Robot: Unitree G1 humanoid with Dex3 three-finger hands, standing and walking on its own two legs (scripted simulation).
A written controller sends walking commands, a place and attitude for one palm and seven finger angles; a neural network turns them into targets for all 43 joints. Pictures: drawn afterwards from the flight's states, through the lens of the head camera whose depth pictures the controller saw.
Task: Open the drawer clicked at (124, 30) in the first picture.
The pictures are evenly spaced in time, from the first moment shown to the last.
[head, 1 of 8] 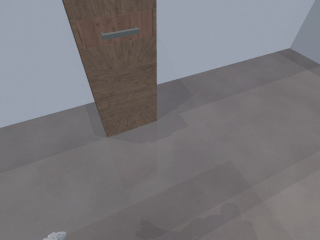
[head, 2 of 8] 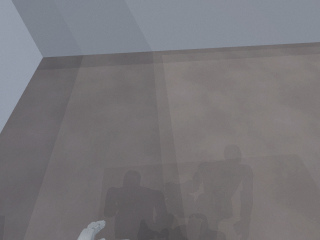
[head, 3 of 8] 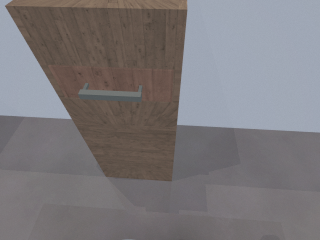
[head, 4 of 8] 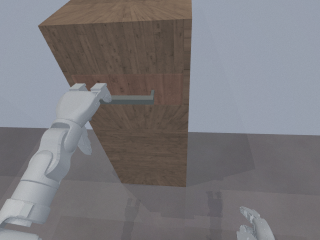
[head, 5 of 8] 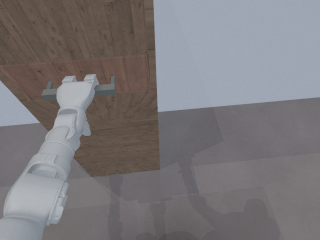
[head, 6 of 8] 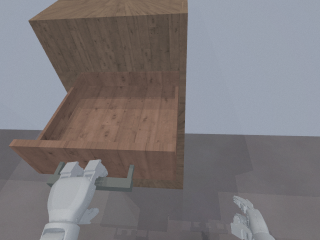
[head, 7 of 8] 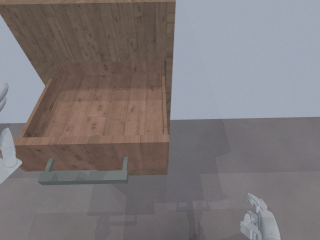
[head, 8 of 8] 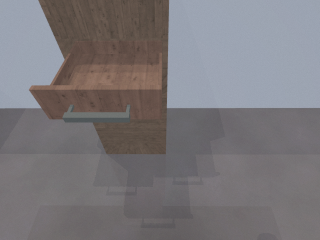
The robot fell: no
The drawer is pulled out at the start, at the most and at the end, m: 0.00 0.30 0.29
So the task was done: yes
